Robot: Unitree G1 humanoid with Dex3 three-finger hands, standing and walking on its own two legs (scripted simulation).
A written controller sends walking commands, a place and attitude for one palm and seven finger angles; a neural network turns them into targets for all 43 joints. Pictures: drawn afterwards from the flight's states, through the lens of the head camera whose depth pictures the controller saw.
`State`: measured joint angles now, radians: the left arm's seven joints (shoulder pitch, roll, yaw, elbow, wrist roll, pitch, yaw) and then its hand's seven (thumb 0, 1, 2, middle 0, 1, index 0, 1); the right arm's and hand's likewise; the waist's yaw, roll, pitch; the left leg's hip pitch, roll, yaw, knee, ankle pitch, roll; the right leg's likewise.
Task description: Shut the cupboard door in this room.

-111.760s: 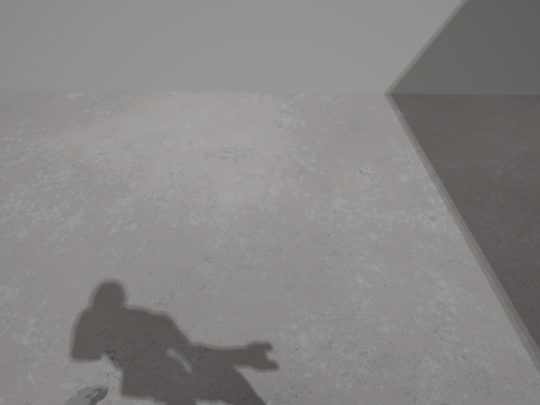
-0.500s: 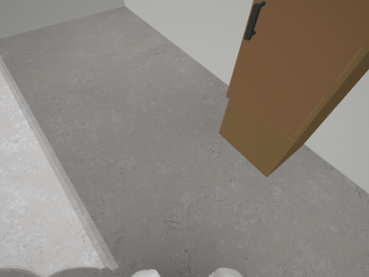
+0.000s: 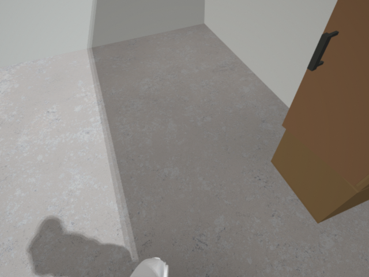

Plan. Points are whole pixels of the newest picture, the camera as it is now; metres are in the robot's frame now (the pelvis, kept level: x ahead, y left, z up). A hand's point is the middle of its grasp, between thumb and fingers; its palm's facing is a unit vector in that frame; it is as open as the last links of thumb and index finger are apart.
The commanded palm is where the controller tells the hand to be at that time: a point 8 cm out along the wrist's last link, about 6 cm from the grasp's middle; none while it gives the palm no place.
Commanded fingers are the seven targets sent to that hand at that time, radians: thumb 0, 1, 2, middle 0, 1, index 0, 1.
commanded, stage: walk to a spot facing it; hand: left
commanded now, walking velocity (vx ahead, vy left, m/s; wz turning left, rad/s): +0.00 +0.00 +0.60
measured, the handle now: (323, 51) +0.77 -0.45 +0.06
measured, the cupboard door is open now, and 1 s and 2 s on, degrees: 9 9 9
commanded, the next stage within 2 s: turn to face it in 0.52 s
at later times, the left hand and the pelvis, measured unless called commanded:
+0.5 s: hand out of the picture +0.14 +0.27 -0.17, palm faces +0.31 -0.92 -0.23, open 7.4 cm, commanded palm none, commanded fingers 0.00 0.90 0.90 -0.20 -0.30 -0.20 -0.30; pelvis +0.13 +0.05 -0.01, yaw +17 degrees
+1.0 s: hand (106, 240) +0.24 +0.23 -0.17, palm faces +0.34 -0.91 -0.23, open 7.2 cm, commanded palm none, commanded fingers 0.00 0.90 0.90 -0.20 -0.30 -0.20 -0.30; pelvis +0.27 +0.04 +0.00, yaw +17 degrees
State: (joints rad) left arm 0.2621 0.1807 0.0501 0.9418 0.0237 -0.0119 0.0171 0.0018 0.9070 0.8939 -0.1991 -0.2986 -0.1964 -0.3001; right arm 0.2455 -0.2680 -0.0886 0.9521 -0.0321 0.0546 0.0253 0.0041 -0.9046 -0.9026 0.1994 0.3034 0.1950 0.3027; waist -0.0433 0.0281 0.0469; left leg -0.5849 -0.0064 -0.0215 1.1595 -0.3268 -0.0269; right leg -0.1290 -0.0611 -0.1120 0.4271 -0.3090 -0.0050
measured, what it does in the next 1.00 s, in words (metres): walks ahead, turning left: left foot, then right foot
